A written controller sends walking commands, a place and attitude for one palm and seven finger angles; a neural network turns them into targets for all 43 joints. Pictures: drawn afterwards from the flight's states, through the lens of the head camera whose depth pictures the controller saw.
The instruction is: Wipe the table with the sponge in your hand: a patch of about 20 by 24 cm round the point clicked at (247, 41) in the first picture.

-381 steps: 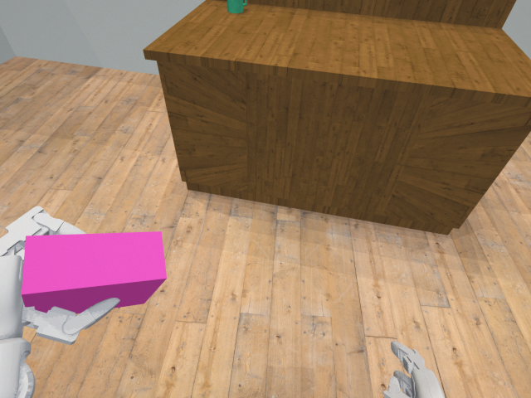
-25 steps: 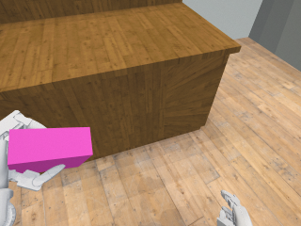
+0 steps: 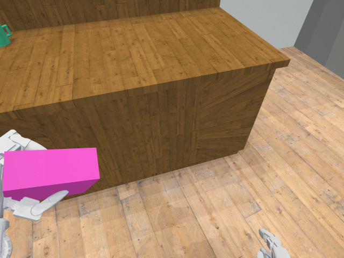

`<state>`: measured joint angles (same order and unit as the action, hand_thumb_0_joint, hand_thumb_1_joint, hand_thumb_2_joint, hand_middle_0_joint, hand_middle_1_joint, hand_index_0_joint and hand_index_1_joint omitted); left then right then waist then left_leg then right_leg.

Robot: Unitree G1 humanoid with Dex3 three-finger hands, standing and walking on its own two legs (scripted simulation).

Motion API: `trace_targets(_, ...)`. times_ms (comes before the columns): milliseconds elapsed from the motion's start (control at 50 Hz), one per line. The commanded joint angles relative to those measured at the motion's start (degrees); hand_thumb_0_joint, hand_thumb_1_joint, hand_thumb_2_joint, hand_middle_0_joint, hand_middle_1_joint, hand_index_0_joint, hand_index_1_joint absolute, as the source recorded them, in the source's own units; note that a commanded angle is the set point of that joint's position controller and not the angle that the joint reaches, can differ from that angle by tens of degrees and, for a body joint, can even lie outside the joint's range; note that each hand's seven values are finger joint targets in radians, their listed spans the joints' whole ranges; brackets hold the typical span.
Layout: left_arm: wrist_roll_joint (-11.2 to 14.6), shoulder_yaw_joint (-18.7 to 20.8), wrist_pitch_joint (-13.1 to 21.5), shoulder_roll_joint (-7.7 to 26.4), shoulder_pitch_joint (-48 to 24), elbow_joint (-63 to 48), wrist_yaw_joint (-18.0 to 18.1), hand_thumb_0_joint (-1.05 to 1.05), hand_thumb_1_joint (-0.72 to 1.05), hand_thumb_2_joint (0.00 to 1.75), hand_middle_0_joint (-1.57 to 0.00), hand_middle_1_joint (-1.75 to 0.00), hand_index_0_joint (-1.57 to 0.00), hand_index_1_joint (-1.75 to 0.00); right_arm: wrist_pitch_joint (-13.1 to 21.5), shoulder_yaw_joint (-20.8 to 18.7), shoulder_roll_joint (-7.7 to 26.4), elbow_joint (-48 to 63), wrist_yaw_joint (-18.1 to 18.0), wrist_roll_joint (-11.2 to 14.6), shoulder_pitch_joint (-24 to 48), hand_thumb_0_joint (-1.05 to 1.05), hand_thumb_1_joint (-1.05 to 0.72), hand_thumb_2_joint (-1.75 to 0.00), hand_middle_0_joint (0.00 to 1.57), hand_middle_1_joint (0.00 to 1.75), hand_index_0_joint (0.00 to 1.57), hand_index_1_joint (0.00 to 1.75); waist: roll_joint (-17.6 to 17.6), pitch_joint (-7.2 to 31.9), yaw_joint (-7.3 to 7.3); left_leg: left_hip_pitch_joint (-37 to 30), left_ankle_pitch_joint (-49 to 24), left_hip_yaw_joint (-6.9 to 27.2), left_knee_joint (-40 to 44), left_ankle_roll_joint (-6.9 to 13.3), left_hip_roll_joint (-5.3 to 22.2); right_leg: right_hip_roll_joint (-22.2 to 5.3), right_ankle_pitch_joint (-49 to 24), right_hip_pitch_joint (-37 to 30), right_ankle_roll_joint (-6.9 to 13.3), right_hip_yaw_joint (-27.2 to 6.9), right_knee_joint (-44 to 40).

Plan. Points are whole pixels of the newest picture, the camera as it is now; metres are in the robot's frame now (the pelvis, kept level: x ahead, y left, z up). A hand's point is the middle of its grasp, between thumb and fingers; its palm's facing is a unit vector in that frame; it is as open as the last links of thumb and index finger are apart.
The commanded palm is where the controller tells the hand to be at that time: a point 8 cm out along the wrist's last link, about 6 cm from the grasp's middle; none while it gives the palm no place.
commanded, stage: take the last steps up to it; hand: left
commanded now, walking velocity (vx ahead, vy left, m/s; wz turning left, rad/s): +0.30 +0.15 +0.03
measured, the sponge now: (65, 174) +0.23 +0.21 +0.15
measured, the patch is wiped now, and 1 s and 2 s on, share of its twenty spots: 0.00 0.00 0.00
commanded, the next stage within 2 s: come to a stop and stand still in 0.96 s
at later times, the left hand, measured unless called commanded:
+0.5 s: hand (24, 125) +0.32 +0.32 +0.17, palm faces +0.40 -0.80 -0.45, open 10.0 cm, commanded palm +0.25 +0.36 +0.19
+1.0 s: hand (26, 95) +0.42 +0.37 +0.17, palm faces +0.37 -0.80 -0.47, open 10.0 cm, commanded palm +0.36 +0.42 +0.19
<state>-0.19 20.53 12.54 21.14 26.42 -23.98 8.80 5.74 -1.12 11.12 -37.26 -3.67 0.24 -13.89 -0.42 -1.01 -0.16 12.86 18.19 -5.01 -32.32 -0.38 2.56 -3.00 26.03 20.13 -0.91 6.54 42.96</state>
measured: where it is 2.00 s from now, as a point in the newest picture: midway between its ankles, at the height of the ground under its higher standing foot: outside the picture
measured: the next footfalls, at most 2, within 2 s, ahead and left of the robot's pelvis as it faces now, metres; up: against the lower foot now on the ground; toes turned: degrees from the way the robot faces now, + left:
left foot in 0.38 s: +0.16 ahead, +0.20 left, +0.00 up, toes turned +10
right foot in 0.68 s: +0.20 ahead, -0.02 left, +0.00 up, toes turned -11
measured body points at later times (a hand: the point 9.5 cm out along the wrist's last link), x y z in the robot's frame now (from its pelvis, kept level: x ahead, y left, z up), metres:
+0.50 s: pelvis +0.09 +0.08 +0.00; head +0.13 +0.09 +0.45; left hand +0.30 +0.36 +0.20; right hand +0.27 -0.16 -0.08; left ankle +0.12 +0.19 -0.73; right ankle +0.05 -0.04 -0.67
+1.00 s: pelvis +0.20 +0.14 +0.00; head +0.25 +0.14 +0.44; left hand +0.39 +0.41 +0.20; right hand +0.36 -0.13 -0.09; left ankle +0.27 +0.27 -0.73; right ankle +0.16 -0.01 -0.73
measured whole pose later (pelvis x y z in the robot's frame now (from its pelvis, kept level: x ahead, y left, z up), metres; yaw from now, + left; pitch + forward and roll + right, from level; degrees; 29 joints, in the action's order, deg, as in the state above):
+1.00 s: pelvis +0.20 +0.14 +0.00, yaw +0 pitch +0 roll +1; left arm -0.2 21.4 15.1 22.0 30.2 -33.7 9.2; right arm 3.0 -3.2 15.3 -34.3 -3.2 -0.2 -11.4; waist 1.8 -5.3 -0.3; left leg 20.2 10.1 -8.5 -30.6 -0.4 4.6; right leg -9.5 22.3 12.4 -3.5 8.4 36.0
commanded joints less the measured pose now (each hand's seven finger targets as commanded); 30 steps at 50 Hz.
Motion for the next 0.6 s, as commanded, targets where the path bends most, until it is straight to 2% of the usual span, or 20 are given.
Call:
trace_targets(0,0.12,6.05,4.7,10.26,-5.04,-13.56,0.88,0.0,0.1,1.3,-1.2,-1.6,-1.2,-1.6,3.08,-2.05,6.51,7.63,0.2,0.06,6.15,0.0,-0.9,-0.9,0.2,0.3,0.2,0.3,2.49,3.33,0.96,17.47,1.79,1.97,-10.55,4.68,3.85,-7.96,-4.17,-19.5,4.52,-12.68,-22.33)
trace_targets(20,0.72,7.98,4.53,12.26,-5.69,-12.61,1.03,0.0,0.1,1.3,-1.2,-1.6,-1.2,-1.6,2.67,-2.06,5.68,8.66,0.59,0.23,7.39,0.0,-0.9,-0.9,0.2,0.3,0.2,0.3,17.86,3.93,1.03,28.54,10.61,-1.22,-26.91,1.59,-2.31,-21.66,-8.41,-24.13,11.03,-36.19,-28.14)
trace_targets(40,1.74,7.76,4.74,11.41,-7.87,-12.81,0.59,0.0,0.1,1.3,-1.2,-1.6,-1.2,-1.6,2.67,-3.31,7.76,8.42,1.09,0.25,7.06,0.0,-0.9,-0.9,0.2,0.3,0.2,0.3,15.3,3.06,0.81,28.02,8.77,6.41,-34.32,0.35,-0.3,-24.05,-4.35,-19.29,12.15,-39.8,-31.05)
trace_targets(60,1.9,9.51,4.79,13.12,-7.34,-12.09,0.36,0.0,0.1,1.3,-1.2,-1.6,-1.2,-1.6,2.01,-3.03,7.64,7.96,1.41,0.17,8.03,0.0,-0.9,-0.9,0.2,0.3,0.2,0.3,9.48,0.86,0.65,29.68,7.4,8.05,-38.27,-0.13,1.42,-24.45,-1.67,-16.32,13.5,-39.29,-30.68)
trace_targets(80,2.22,8.45,5.44,11.44,-4.88,-11.77,-0.04,0.0,0.1,1.3,-1.2,-1.6,-1.2,-1.6,1.35,-2.28,6.25,7.33,1.4,0.25,7.54,0.0,-0.9,-0.9,0.2,0.3,0.2,0.3,5.97,-0.34,0.41,29.79,4.33,8.31,-39.31,-0.52,2.76,-22.95,-7.1,-15.21,13.2,-31.71,-29.69)
trace_targets(120,1.67,8.05,6.43,10.43,-2.9,-11.83,-0.19,0.0,0.1,1.3,-1.2,-1.6,-1.2,-1.6,0.36,-1.55,5.75,7.17,1.44,0.1,7.62,0.0,-0.9,-0.9,0.2,0.3,0.2,0.3,6.06,0.83,0.1,28.22,0.78,6.43,-35.01,-1.05,4.04,-19.07,-20.74,-14.75,10.86,-18.51,-27.11)
trace_targets(160,1.36,8.24,6.92,10.42,-2.13,-12.46,0.09,0.0,0.1,1.3,-1.2,-1.6,-1.2,-1.6,0.06,-1.52,5.29,8.0,1.1,-0.08,7.89,0.0,-0.9,-0.9,0.2,0.3,0.2,0.3,6.97,3.1,-0.12,21.57,0.19,4.23,-22.72,-0.64,4.42,-16.51,-28.33,-13.64,9.18,-11.66,-24.69)
trace_targets(180,1.33,7.94,6.78,10.16,-1.66,-13.16,0.29,0.0,0.1,1.3,-1.2,-1.6,-1.2,-1.6,0.06,-1.31,4.93,8.75,1.18,-0.23,7.65,0.0,-0.9,-0.9,0.2,0.3,0.2,0.3,8.25,3.83,0.35,17.44,-0.83,1.5,-16.46,-0.31,3.69,-15.49,-27.79,-12.31,8.7,-9.51,-24.22)
trace_targets(240,1.38,7.28,5.72,9.79,-2.49,-15.88,1.22,0.0,0.1,1.3,-1.2,-1.6,-1.2,-1.6,1.03,-1.53,4.48,10.3,0.97,-0.48,8.25,0.0,-0.9,-0.9,0.2,0.3,0.2,0.3,10.65,5.08,1.87,8.76,-2.28,-4.8,-5.0,0.4,0.03,-14.27,-22.44,-11.91,8.26,-9.73,-23.6)
trace_targets(300,1.1,6.88,5.29,9.98,-5.05,-18.49,1.86,0.0,0.1,1.3,-1.2,-1.6,-1.2,-1.6,1.93,-2.2,5.1,10.78,-0.02,-0.4,6.8,0.0,-0.9,-0.9,0.2,0.3,0.2,0.3,6.89,6.27,0.72,-2.47,-6.3,-7.2,5.67,0.79,-1.34,-10.67,-15.03,-9.15,5.55,-7.12,-17.46)
trace_targets(320,1.07,6.26,5.55,9.59,-7.04,-20.41,1.84,0.0,0.1,1.3,-1.2,-1.6,-1.2,-1.6,2.14,-2.89,6.36,10.78,-0.35,-0.1,5.58,0.0,-0.9,-0.9,0.2,0.3,0.2,0.3,0.55,7.64,-0.29,-7.54,-6.36,-4.82,8.26,1.48,0.2,-9.19,-14.83,-6.91,4.28,-5.66,-10.23)
trace_targets(340,1.26,6.46,5.86,9.33,-7.75,-21.77,1.86,0.0,0.1,1.3,-1.2,-1.6,-1.2,-1.6,2.28,-3.8,8.13,11.08,-0.38,0.23,5.02,0.0,-0.9,-0.9,0.2,0.3,0.2,0.3,-11.34,9.02,-1.07,-14.68,-8.94,6.44,10.8,4.92,8.19,-4.18,-10.13,1.67,1.87,-1.93,2.83)
trace_targets(360,1.23,5.99,6.14,9.0,-6.99,-21.97,1.91,0.0,0.1,1.3,-1.2,-1.6,-1.2,-1.6,2.35,-3.91,8.26,11.65,-0.23,0.46,5.12,0.0,-0.9,-0.9,0.2,0.3,0.2,0.3,-18.59,9.56,-0.7,-18.43,-19.23,20.23,12.99,10.03,17.77,0.18,8.8,10.53,-0.28,0.66,16.13)
trace_targets(380,0.74,8.26,6.34,11.83,-5.39,-18.4,1.93,0.0,0.1,1.3,-1.2,-1.6,-1.2,-1.6,2.72,-3.19,7.14,10.37,-0.26,-0.03,5.27,0.0,-0.9,-0.9,0.2,0.3,0.2,0.3,-17.61,9.75,-0.54,-14.54,-14.13,25.24,15.53,14.22,20.94,-0.53,11.08,13.17,0.35,-2.59,24.65)
trace_targets(400,1.13,8.94,5.92,12.26,-4.63,-18.36,1.73,0.0,0.1,1.3,-1.2,-1.6,-1.2,-1.6,2.75,-3.28,6.9,10.05,-0.09,0.05,5.55,0.0,-0.9,-0.9,0.2,0.3,0.2,0.3,-15.83,8.65,-0.69,-13.27,-13.24,25.24,14.72,16.34,20.93,-2.59,8.67,16.26,0.1,-4.55,27.11)
trace_targets(420,1.49,8.6,5.72,11.5,-4.07,-19.57,1.37,0.0,0.1,1.3,-1.2,-1.6,-1.2,-1.6,2.83,-3.33,6.64,9.54,0.12,0.47,5.89,0.0,-0.9,-0.9,0.2,0.3,0.2,0.3,-12.88,7.14,-0.65,-12.21,-14.06,21.88,14.18,16.27,19.51,-3.67,6.55,18.09,-0.38,-4.72,26.52)
trace_targets(460,1.57,8.52,5.79,10.65,-1.12,-22.31,0.92,0.0,0.1,1.3,-1.2,-1.6,-1.2,-1.6,3.44,-3.28,6.67,9.03,0.57,0.83,6.19,0.0,-0.9,-0.9,0.2,0.3,0.2,0.3,-12.21,7.2,0.49,-9.36,-16.28,12.43,13.21,13.46,15.65,-4.09,2.05,15.1,-0.66,-2.35,19.56)
trace_targets(480,1.85,7.47,5.84,9.11,0.0,-23.14,0.81,0.0,0.1,1.3,-1.2,-1.6,-1.2,-1.6,3.69,-2.93,6.47,9.22,0.8,0.65,6.32,0.0,-0.9,-0.9,0.2,0.3,0.2,0.3,-13.42,7.15,0.22,-7.03,-17.6,10.14,13.5,12.3,14.32,-3.4,0.87,12.0,-0.74,-0.85,15.56)
trace_targets(520,2.25,7.53,5.4,8.9,1.63,-21.04,0.74,0.0,0.1,1.3,-1.2,-1.6,-1.2,-1.6,4.04,-2.37,6.45,8.98,0.81,0.48,6.29,0.0,-0.9,-0.9,0.2,0.3,0.2,0.3,-13.72,7.3,0.34,-3.64,-17.01,6.7,13.74,10.91,13.39,-2.1,-1.81,5.09,-0.79,1.5,6.4)
trace_targets(580,2.27,7.51,4.12,9.02,1.5,-17.77,0.83,0.0,0.1,1.3,-1.2,-1.6,-1.2,-1.6,3.58,-1.98,6.65,8.89,0.11,0.38,5.75,0.0,-0.9,-0.9,0.2,0.3,0.2,0.3,-10.93,7.41,0.16,-2.08,-14.95,4.38,10.64,8.22,12.09,0.58,-4.89,-2.81,-0.83,4.76,-5.83)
